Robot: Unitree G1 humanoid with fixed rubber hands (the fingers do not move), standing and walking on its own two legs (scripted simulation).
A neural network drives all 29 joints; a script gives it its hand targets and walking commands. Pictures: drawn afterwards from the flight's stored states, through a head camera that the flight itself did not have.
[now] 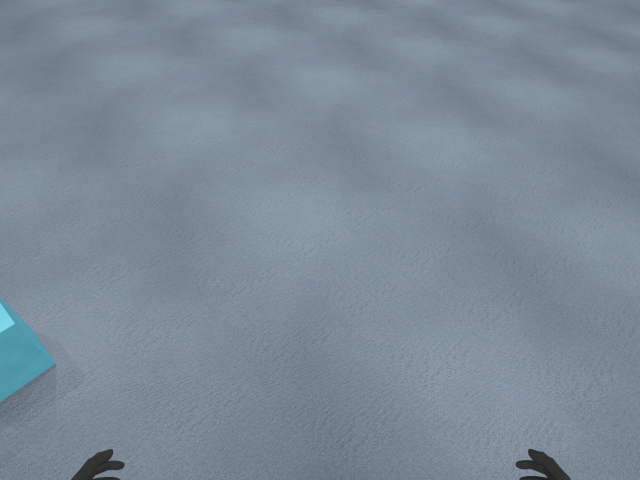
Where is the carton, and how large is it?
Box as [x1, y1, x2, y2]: [0, 298, 55, 401]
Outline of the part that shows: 0,298 0,401 55,363 32,330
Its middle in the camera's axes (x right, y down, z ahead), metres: -1.03 +0.33 +1.19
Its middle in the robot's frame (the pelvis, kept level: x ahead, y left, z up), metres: +0.64 +1.02 -0.65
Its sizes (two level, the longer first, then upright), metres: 0.210 0.200 0.250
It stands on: the floor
